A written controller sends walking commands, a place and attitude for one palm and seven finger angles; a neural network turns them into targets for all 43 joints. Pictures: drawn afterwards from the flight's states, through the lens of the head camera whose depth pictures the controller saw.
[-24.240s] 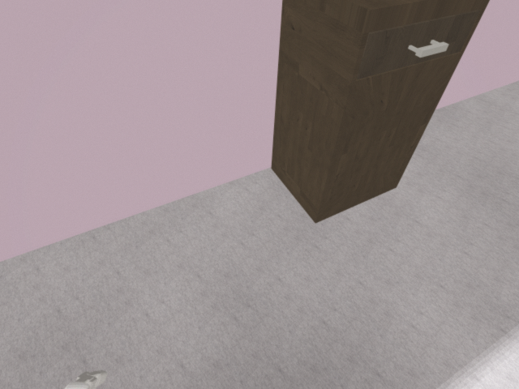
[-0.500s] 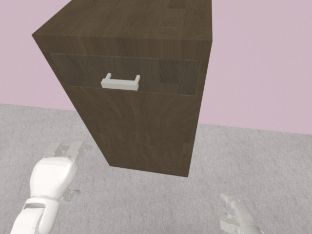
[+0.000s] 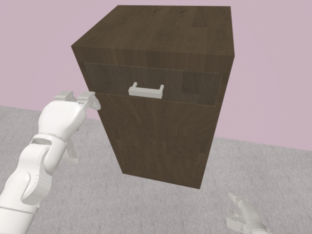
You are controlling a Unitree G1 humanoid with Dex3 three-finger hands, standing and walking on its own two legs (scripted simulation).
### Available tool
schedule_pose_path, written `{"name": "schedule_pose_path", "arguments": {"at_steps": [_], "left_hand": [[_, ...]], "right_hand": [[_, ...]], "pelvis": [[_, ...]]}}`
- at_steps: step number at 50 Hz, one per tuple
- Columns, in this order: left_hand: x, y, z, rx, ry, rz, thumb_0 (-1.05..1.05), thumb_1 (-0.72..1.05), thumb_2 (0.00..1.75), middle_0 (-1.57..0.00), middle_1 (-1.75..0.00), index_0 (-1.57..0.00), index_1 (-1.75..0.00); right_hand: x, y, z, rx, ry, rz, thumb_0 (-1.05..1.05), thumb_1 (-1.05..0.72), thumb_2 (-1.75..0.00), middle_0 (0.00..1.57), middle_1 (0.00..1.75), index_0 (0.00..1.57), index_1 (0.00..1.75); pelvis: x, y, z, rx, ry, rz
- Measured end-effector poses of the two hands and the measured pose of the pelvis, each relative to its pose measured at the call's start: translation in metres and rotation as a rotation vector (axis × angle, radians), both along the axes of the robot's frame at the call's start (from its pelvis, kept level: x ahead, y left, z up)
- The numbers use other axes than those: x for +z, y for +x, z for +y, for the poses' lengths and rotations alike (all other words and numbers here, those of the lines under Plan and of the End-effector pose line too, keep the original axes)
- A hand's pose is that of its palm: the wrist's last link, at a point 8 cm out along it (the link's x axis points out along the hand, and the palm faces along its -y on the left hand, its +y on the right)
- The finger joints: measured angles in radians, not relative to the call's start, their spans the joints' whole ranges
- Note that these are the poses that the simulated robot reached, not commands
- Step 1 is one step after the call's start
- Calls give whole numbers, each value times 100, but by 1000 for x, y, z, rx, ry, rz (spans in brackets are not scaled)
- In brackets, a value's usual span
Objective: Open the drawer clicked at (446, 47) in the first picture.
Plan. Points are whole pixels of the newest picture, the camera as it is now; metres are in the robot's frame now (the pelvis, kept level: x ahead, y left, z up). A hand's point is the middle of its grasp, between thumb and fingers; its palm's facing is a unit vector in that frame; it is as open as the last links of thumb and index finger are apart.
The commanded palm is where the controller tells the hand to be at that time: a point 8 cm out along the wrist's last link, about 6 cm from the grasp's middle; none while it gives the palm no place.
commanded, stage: raise the hand with hooked fingers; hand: left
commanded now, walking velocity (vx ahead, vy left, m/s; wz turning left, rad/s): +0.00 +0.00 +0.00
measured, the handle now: (147, 89) +0.58 +0.12 +0.05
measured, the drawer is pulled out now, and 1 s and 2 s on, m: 0.00 0.00 0.00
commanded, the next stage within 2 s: move the hooked fingers above the handle in 0.50 s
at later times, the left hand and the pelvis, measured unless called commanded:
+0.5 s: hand (65, 133) +0.27 +0.24 +0.16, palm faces +0.13 -0.05 -0.99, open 13.8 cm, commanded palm +0.24 +0.25 +0.22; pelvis -0.03 +0.00 +0.00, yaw +1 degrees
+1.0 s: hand (89, 115) +0.34 +0.21 +0.15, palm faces +0.07 -0.04 -1.00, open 13.9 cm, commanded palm +0.32 +0.21 +0.20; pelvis -0.02 -0.03 +0.00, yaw +1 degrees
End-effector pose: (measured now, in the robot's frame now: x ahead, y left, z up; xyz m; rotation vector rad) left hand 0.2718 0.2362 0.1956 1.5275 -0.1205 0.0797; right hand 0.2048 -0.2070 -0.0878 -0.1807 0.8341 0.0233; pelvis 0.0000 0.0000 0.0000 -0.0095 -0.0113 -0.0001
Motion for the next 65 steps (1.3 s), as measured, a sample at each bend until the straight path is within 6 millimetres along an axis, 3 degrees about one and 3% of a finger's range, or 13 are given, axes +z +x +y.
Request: {"name": "schedule_pose_path", "arguments": {"at_steps": [5, 9, 17, 21, 28, 34, 38, 42, 48, 53, 59, 65], "left_hand": [[16, 7, 17, 35, 17, 30, 0, -48, 30, -32, -119, -32, -120], [23, 7, 23, 24, 19, 64, 0, -49, 30, -32, -120, -32, -120], [0, -13, 12, -95, -4, 138, 0, -49, 30, -32, -120, -32, -120], [3, -24, 6, -142, 7, 76, 0, -49, 30, -33, -120, -32, -120], [20, -23, 18, -42, 0, -19, 0, -49, 30, -33, -120, -32, -120], [6, -15, 4, -10, 6, 82, -1, -50, 30, -32, -120, -32, -120], [-8, -6, -19, -86, 16, 143, -1, -50, 30, -32, -120, -32, -120], [-6, 7, -33, -149, 20, 121, 0, -49, 30, -33, -120, -32, -120], [11, 34, -24, -70, 4, 38, 0, -49, 30, -33, -120, -32, -120], [-4, 56, -18, 21, 19, 127, 0, -49, 30, -32, -120, -32, -120], [-28, 71, -53, -124, 18, 220, -1, -49, 30, -32, -120, -32, -120], [-19, 93, -72, -217, -12, 111, 0, -49, 30, -33, -120, -32, -120]], "right_hand": [[-4, -15, 15, 25, 23, 29, 1, -91, -90, 20, 30, 21, 30], [-8, -33, 15, 22, 22, 56, 1, -91, -90, 20, 30, 21, 30], [-14, -68, -4, -10, -18, 115, 1, -91, -90, 20, 30, 21, 30], [-17, -79, -14, -14, -46, 136, 1, -91, -90, 20, 30, 21, 30], [-19, -79, -21, -20, -31, 135, 1, -91, -90, 19, 30, 20, 30], [-16, -65, -20, -15, -2, 84, 1, -91, -90, 20, 30, 20, 30], [-12, -57, -22, -13, -4, 54, 1, -91, -90, 20, 30, 20, 30], [-11, -54, -28, -20, -16, 51, 1, -91, -90, 20, 30, 20, 30], [-18, -61, -44, -46, -29, 105, 1, -91, -90, 20, 30, 21, 30], [-26, -70, -60, -71, -42, 166, 1, -91, -90, 20, 30, 20, 30], [-29, -74, -73, -110, -77, 195, 1, -91, -90, 20, 30, 20, 30], [-30, -75, -76, -144, -88, 206, 1, -91, -90, 19, 30, 20, 30]], "pelvis": [[1, -11, 5, 8, 0, -11], [2, -17, 8, 11, 0, -13], [2, -27, 11, 5, 1, -17], [2, -31, 8, 10, 2, -19], [1, -36, 1, 12, 7, -15], [2, -37, -5, 14, 10, -11], [2, -35, -11, 18, 11, -7], [2, -33, -18, 16, 13, 3], [2, -26, -26, 11, 15, 30], [1, -22, -30, 12, 16, 55], [0, -13, -31, 12, 16, 74], [-1, -5, -31, 2, 17, 98]]}}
